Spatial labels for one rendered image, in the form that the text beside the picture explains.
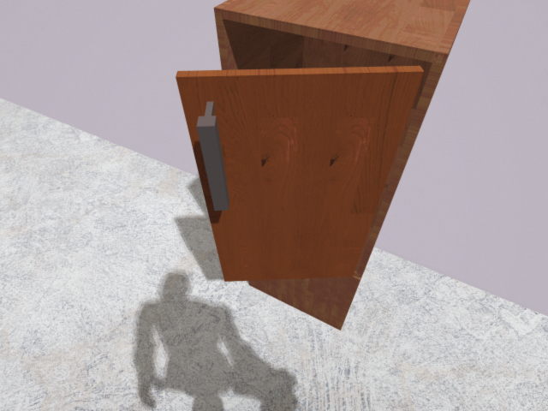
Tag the handle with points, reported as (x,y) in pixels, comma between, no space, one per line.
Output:
(213,158)

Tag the cupboard door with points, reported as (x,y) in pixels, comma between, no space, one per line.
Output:
(306,154)

